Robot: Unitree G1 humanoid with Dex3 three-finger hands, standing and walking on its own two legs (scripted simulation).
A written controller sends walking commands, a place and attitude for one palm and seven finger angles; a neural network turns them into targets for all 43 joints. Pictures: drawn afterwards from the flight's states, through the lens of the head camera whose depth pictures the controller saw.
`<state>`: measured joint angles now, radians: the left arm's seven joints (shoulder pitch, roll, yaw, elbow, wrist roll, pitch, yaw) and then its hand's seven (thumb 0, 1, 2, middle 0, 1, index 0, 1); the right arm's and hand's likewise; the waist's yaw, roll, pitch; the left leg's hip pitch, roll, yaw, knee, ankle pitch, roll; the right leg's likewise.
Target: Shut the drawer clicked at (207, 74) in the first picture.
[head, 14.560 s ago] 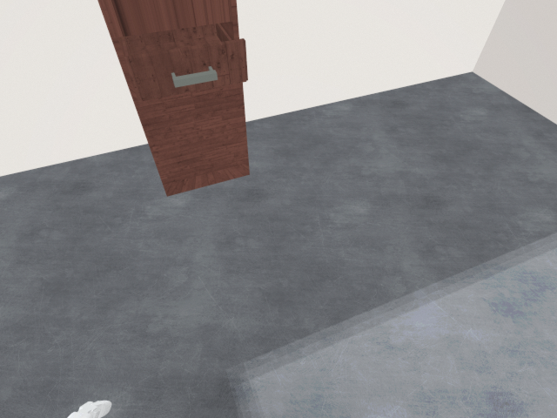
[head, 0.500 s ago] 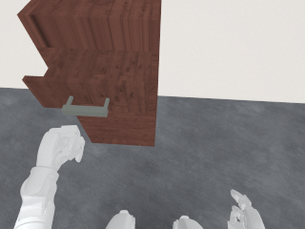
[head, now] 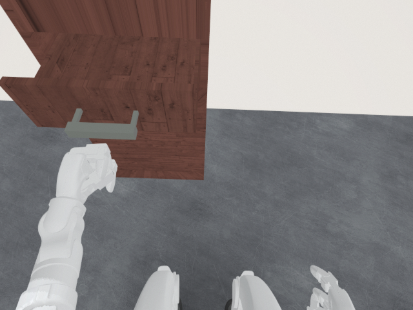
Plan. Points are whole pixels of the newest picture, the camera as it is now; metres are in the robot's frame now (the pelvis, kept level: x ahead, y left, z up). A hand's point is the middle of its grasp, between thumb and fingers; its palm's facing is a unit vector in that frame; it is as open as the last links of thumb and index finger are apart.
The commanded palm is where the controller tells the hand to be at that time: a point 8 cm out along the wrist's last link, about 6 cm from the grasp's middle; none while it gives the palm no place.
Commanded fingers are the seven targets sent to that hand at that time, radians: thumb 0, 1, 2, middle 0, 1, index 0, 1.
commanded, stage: bring the fist close to the handle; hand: left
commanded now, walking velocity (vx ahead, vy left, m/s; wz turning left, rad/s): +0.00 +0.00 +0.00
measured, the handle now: (104, 122) +0.48 +0.24 +0.02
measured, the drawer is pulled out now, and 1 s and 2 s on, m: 0.16 0.16 0.04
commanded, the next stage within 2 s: push the drawer shut in 0.48 s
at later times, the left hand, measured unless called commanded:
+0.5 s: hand (111, 170) +0.37 +0.20 +0.02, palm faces -0.04 -1.00 -0.03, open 3.3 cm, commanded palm +0.34 +0.25 +0.03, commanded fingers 0.00 0.90 0.90 -1.40 -1.60 -1.40 -1.60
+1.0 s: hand (118, 154) +0.40 +0.19 +0.03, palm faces -0.04 -1.00 -0.05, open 3.2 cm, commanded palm +0.39 +0.24 +0.03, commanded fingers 0.00 0.90 0.90 -1.40 -1.60 -1.40 -1.60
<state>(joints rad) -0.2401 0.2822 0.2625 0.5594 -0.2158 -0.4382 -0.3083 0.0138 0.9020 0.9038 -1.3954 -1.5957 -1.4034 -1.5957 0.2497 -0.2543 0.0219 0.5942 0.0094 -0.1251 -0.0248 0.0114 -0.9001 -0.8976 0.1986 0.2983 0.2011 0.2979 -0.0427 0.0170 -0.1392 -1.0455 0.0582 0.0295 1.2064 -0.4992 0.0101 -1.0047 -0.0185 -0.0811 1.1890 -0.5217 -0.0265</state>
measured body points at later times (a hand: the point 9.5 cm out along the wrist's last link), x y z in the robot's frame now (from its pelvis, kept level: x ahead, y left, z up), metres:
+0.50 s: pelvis +0.00 +0.01 -0.01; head +0.11 +0.02 +0.43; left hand +0.36 +0.25 +0.03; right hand +0.13 -0.25 -0.12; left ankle +0.04 +0.11 -0.64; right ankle +0.03 -0.11 -0.64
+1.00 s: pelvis +0.00 +0.00 -0.01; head +0.11 +0.01 +0.43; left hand +0.40 +0.24 +0.03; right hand +0.11 -0.25 -0.12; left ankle +0.04 +0.12 -0.64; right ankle +0.03 -0.11 -0.64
